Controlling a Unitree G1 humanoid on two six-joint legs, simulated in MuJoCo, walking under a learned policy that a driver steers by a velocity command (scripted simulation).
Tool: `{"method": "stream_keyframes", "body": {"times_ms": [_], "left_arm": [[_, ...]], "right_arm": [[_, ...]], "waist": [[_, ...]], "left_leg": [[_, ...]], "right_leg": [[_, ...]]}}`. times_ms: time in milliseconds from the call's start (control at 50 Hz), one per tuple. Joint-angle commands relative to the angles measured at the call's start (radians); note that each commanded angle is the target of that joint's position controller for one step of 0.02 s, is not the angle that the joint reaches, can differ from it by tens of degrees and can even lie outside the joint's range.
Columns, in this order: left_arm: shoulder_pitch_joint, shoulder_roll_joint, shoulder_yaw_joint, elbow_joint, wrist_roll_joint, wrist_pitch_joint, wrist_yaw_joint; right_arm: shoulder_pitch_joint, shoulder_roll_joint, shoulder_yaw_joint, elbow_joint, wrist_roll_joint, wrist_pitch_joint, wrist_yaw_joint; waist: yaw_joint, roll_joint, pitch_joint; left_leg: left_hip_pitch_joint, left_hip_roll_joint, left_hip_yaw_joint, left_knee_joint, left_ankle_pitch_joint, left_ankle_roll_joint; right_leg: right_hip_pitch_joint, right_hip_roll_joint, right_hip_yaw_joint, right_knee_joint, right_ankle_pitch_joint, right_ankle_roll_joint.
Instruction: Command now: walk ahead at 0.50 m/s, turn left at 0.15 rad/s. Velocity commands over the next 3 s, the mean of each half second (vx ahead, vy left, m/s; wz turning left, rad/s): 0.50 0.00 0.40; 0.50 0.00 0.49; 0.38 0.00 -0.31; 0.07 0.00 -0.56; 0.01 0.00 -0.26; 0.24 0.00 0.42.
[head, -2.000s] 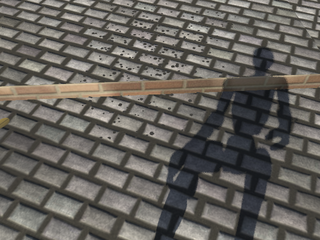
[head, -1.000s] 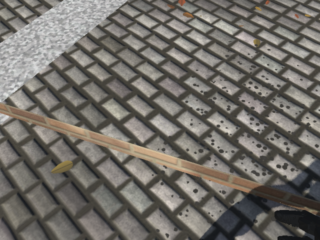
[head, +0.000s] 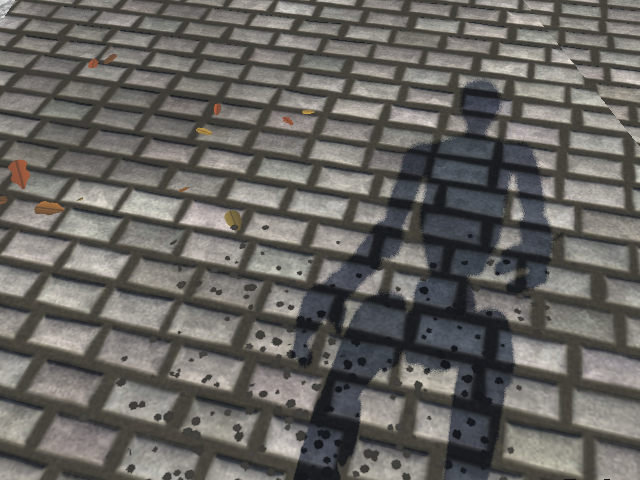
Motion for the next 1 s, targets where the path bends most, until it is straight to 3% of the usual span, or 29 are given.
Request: {"method": "stream_keyframes", "body": {"times_ms": [20, 60, 100, 120, 140, 160, 180, 200, 220, 260, 320, 360, 380, 420, 440, 460, 480, 500, 520, 540, 560, 600, 640, 680, 780, 900, 940, 980, 1000], "left_arm": [[0.177, 0.142, 0.031, 0.012, 0.013, 0.031, 0.014], [0.097, 0.166, 0.028, -0.009, 0.014, 0.043, 0.024], [0.03, 0.22, 0.044, 0.0, -0.013, 0.036, 0.035], [-0.045, 0.212, 0.046, -0.018, -0.005, 0.003, 0.027], [-0.053, 0.064, 0.01, -0.039, 0.068, -0.041, 0.005], [0.048, 0.066, 0.002, -0.019, 0.033, -0.081, -0.023], [-0.015, 0.103, 0.01, -0.019, -0.003, -0.091, -0.032], [-0.117, 0.087, 0.005, -0.06, -0.022, -0.092, -0.034], [-0.169, 0.055, -0.003, -0.084, -0.018, -0.087, -0.036], [-0.234, -0.028, -0.034, -0.165, -0.022, -0.077, -0.045], [-0.295, -0.097, -0.089, -0.31, 0.001, -0.08, -0.049], [-0.299, -0.054, -0.089, -0.35, 0.045, -0.09, -0.037], [-0.243, -0.023, -0.062, -0.331, 0.054, -0.097, -0.024], [0.002, 0.128, 0.007, -0.288, 0.023, -0.083, 0.011], [0.094, 0.169, 0.025, -0.269, 0.001, -0.062, 0.026], [0.198, 0.221, 0.045, -0.235, 0.009, -0.052, 0.028], [0.173, 0.306, 0.05, -0.198, 0.055, -0.058, 0.017], [0.072, 0.192, 0.025, -0.258, 0.054, -0.066, 0.022], [-0.007, 0.124, 0.012, -0.235, 0.012, -0.064, 0.02], [-0.009, 0.067, 0.002, -0.166, -0.013, -0.066, 0.008], [-0.024, 0.032, 0.002, -0.114, -0.003, -0.073, 0.0], [-0.048, -0.034, -0.005, -0.059, 0.018, -0.076, -0.018], [-0.059, -0.007, 0.013, -0.025, 0.002, -0.078, -0.017], [-0.05, 0.018, 0.025, -0.01, 0.009, -0.093, -0.004], [-0.039, 0.144, 0.071, 0.0, 0.013, -0.085, 0.033], [0.009, 0.201, 0.097, 0.041, -0.023, -0.057, 0.008], [0.01, 0.23, 0.102, 0.066, -0.041, -0.049, 0.0], [0.0, 0.192, 0.081, 0.081, -0.041, -0.046, 0.001], [0.007, 0.078, 0.043, 0.043, -0.003, -0.051, -0.001]], "right_arm": [[-0.212, -0.034, 0.004, -0.144, 0.017, -0.03, 0.029], [-0.159, -0.059, -0.009, -0.127, 0.007, -0.03, 0.027], [0.034, -0.083, -0.035, -0.063, 0.001, -0.022, 0.016], [0.263, -0.12, -0.051, 0.022, 0.005, -0.01, 0.001], [0.375, -0.22, -0.058, 0.079, 0.007, 0.005, -0.007], [0.393, -0.247, -0.074, 0.07, -0.026, 0.034, -0.027], [0.391, -0.219, -0.083, 0.066, -0.036, 0.056, -0.04], [0.394, -0.178, -0.079, 0.083, -0.03, 0.065, -0.043], [0.379, -0.127, -0.062, 0.09, -0.027, 0.068, -0.04], [0.334, -0.061, -0.032, 0.113, -0.016, 0.064, -0.032], [0.202, -0.072, -0.023, 0.114, 0.013, 0.059, -0.049], [0.161, -0.139, -0.048, 0.07, 0.016, 0.059, -0.075], [0.207, -0.202, -0.066, 0.068, 0.007, 0.03, -0.074], [0.201, -0.301, -0.094, 0.076, 0.019, 0.022, -0.063], [0.179, -0.286, -0.095, 0.079, 0.032, 0.027, -0.055], [0.175, -0.214, -0.081, 0.061, 0.023, 0.019, -0.056], [0.277, -0.003, -0.039, 0.003, 0.003, 0.006, -0.04], [0.368, -0.088, -0.061, 0.049, -0.01, -0.005, 0.0], [0.281, -0.089, -0.07, 0.011, 0.019, 0.012, 0.008], [0.229, -0.049, -0.053, -0.017, 0.018, 0.031, -0.001], [0.217, -0.031, -0.048, -0.028, 0.018, 0.047, -0.007], [0.226, -0.009, -0.038, -0.056, 0.034, 0.065, -0.004], [0.198, -0.023, -0.039, -0.078, 0.031, 0.076, -0.017], [0.117, -0.045, -0.048, -0.108, 0.014, 0.079, -0.022], [-0.018, -0.027, -0.042, -0.146, 0.015, 0.067, 0.005], [-0.121, -0.041, -0.053, -0.174, 0.018, 0.06, 0.03], [-0.041, -0.068, -0.074, -0.16, 0.008, 0.056, 0.029], [0.271, -0.169, -0.132, -0.066, 0.008, 0.054, 0.012], [0.375, -0.273, -0.15, -0.044, -0.006, 0.048, -0.011]], "waist": [[0.071, -0.126, -0.008], [0.008, -0.136, -0.074], [-0.115, -0.134, -0.156], [-0.2, -0.136, -0.197], [-0.164, 0.228, -0.187], [-0.157, 0.167, -0.267], [-0.207, 0.078, -0.219], [-0.223, 0.05, -0.139], [-0.205, 0.033, -0.072], [-0.126, 0.13, 0.089], [-0.009, 0.15, 0.186], [0.022, 0.046, 0.092], [0.045, 0.108, -0.047], [0.171, 0.227, -0.23], [0.237, 0.221, -0.26], [0.244, 0.085, -0.325], [0.077, -0.563, -0.409], [0.054, -0.393, -0.428], [0.02, -0.244, -0.221], [-0.004, -0.099, -0.048], [-0.046, -0.02, 0.043], [-0.087, -0.08, 0.081], [-0.089, -0.084, 0.094], [-0.065, -0.084, 0.107], [-0.025, -0.07, 0.067], [0.004, -0.062, 0.119], [-0.063, -0.093, 0.07], [-0.227, -0.069, -0.09], [-0.218, 0.162, -0.182]], "left_leg": [[-0.318, -0.048, 0.053, -0.097, -0.105, 0.028], [-0.02, -0.141, 0.113, -0.275, -0.097, 0.054], [0.348, -0.136, 0.059, -0.676, 0.257, 0.092], [0.716, -0.06, -0.041, -0.729, 0.438, 0.134], [1.148, 0.167, -0.26, -0.501, 1.208, 0.184], [1.243, 0.347, -0.398, -0.403, 1.399, 0.342], [1.207, 0.324, -0.376, -0.454, 1.159, 0.383], [1.151, 0.253, -0.342, -0.497, 0.879, 0.359], [1.035, 0.218, -0.329, -0.538, 0.69, 0.343], [0.709, 0.17, -0.329, -0.66, 0.468, 0.337], [0.309, 0.084, -0.257, -0.776, 0.281, 0.255], [-0.024, 0.008, -0.177, -0.897, 0.433, 0.244], [-0.002, 0.035, -0.208, -0.874, 0.832, 0.255], [0.376, 0.048, -0.207, -0.622, 1.402, 0.185], [0.486, 0.063, -0.217, -0.425, 1.488, 0.144], [0.397, 0.037, -0.258, -0.133, 1.198, 0.122], [0.144, -0.233, -0.225, 0.339, -0.037, 0.089], [0.05, -0.228, -0.336, 0.679, -0.103, 0.072], [-0.06, -0.176, -0.217, 0.814, -0.099, 0.067], [-0.116, -0.111, -0.144, 0.829, -0.077, 0.088], [-0.124, -0.06, -0.135, 0.802, -0.047, 0.11], [-0.077, -0.029, -0.135, 0.702, 0.017, 0.124], [-0.073, -0.018, -0.119, 0.51, 0.028, 0.102], [-0.088, 0.0, -0.104, 0.377, 0.069, 0.079], [-0.071, 0.029, -0.034, 0.003, 0.18, 0.035], [-0.022, 0.002, 0.036, -0.256, 0.105, 0.1], [0.129, -0.066, 0.074, -0.32, 0.036, 0.148], [0.592, -0.123, 0.068, -0.405, 0.158, 0.196], [0.891, 0.138, -0.307, -0.424, 0.143, 0.272]], "right_leg": [[0.406, -0.287, 0.153, 0.098, 0.771, -0.133], [0.303, -0.227, 0.055, 0.215, 1.244, -0.088], [0.222, -0.212, 0.037, 0.433, 1.323, -0.05], [-0.062, -0.175, 0.034, 0.624, 1.083, -0.012], [-0.595, -0.032, -0.046, 0.989, -0.258, 0.055], [-0.841, -0.027, -0.006, 1.183, -0.301, 0.09], [-0.957, -0.061, -0.031, 1.313, -0.281, 0.124], [-1.078, -0.078, -0.084, 1.401, -0.277, 0.133], [-1.141, -0.093, -0.11, 1.482, -0.278, 0.137], [-1.171, -0.095, -0.149, 1.625, -0.348, 0.14], [-1.137, -0.161, -0.161, 1.497, -0.305, 0.129], [-0.544, -0.12, -0.241, 0.973, -0.109, 0.129], [-0.279, -0.053, -0.274, 1.002, 0.036, 0.112], [-0.172, 0.008, -0.216, 0.826, -0.065, 0.077], [-0.129, -0.004, -0.15, 0.633, -0.017, 0.048], [0.044, -0.13, 0.088, 0.524, -0.035, -0.012], [0.158, -0.418, 0.655, 0.179, 0.032, -0.156], [0.108, -0.495, 0.923, 0.035, -0.094, -0.222], [-0.04, -0.5, 0.77, 0.029, -0.223, -0.199], [-0.179, -0.455, 0.568, 0.053, -0.301, -0.151], [-0.284, -0.409, 0.388, 0.077, -0.298, -0.098], [-0.341, -0.333, 0.126, 0.052, -0.136, -0.038], [-0.298, -0.298, -0.032, -0.031, -0.03, -0.044], [-0.236, -0.301, -0.113, -0.071, 0.146, -0.056], [-0.084, -0.337, -0.223, -0.118, 0.173, -0.082], [0.096, -0.393, -0.272, -0.098, 0.338, -0.078], [0.121, -0.389, -0.293, 0.041, 0.693, -0.073], [-0.06, -0.307, -0.332, 0.42, 0.732, -0.025], [-0.407, -0.201, -0.311, 0.802, 0.078, 0.032]]}}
